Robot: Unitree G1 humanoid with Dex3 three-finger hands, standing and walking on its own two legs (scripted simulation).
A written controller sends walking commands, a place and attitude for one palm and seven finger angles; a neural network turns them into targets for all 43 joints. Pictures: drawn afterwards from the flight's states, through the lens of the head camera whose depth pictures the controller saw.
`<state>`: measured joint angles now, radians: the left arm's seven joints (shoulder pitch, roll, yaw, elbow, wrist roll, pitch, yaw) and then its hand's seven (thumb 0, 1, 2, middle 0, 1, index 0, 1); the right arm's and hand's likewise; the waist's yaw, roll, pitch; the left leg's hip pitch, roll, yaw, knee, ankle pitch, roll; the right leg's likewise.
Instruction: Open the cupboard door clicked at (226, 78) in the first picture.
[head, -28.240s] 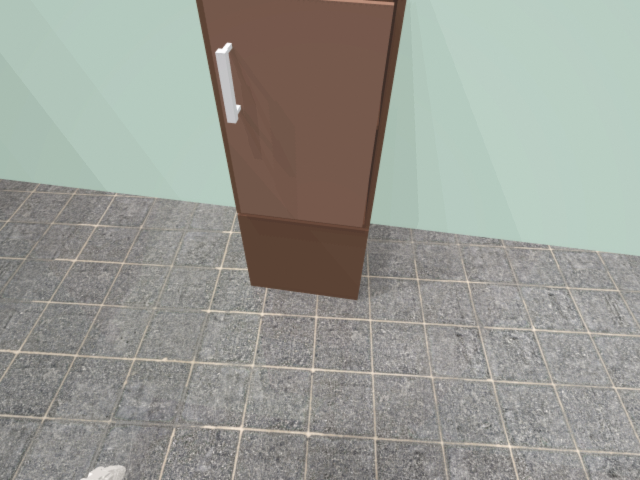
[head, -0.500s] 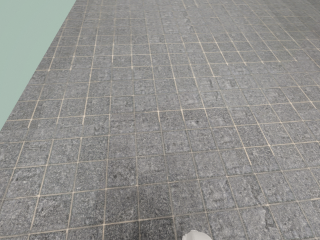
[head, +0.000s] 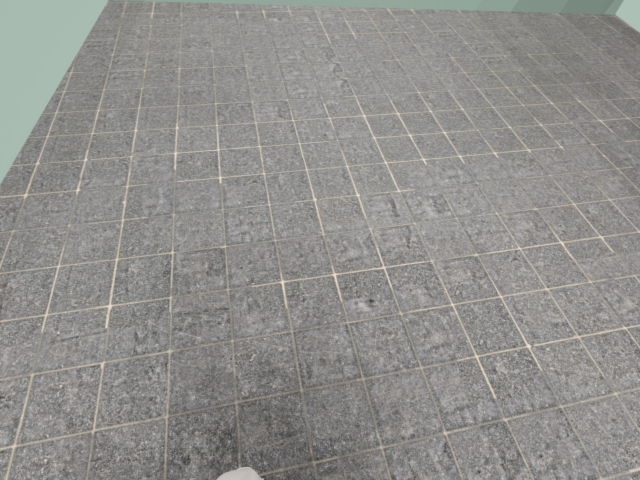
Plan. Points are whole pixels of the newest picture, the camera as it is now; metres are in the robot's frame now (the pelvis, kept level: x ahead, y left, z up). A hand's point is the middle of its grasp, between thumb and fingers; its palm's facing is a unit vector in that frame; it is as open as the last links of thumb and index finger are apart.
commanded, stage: turn to face it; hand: left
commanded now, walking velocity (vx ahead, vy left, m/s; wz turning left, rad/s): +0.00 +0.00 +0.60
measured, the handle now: out of the picture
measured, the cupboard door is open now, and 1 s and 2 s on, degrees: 42 42 42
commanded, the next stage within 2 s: none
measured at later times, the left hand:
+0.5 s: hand (179, 471) +0.15 +0.20 -0.16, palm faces +0.32 -0.92 -0.22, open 7.3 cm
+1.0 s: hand (196, 455) +0.17 +0.18 -0.15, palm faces +0.56 -0.78 -0.27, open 7.4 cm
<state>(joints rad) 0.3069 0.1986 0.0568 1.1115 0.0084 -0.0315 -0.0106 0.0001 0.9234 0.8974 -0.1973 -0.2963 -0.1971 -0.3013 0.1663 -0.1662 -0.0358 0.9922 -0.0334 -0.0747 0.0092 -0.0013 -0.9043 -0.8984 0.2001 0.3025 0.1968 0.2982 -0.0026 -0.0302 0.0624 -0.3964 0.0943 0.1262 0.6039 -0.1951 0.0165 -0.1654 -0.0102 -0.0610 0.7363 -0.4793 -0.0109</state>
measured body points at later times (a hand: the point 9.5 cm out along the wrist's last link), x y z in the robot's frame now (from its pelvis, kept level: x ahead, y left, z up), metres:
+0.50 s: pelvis +0.14 -0.01 +0.01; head +0.19 +0.02 +0.45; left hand +0.14 +0.25 -0.14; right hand +0.30 -0.23 -0.13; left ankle +0.14 +0.11 -0.71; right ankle +0.11 -0.13 -0.72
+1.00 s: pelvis +0.21 -0.04 +0.01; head +0.27 -0.02 +0.45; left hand +0.14 +0.22 -0.13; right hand +0.44 -0.20 -0.14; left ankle +0.12 +0.06 -0.65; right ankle +0.29 -0.13 -0.72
